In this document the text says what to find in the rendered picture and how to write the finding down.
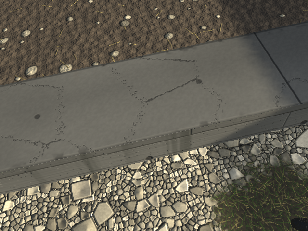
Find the right robot hand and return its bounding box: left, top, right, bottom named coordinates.
left=291, top=218, right=308, bottom=231

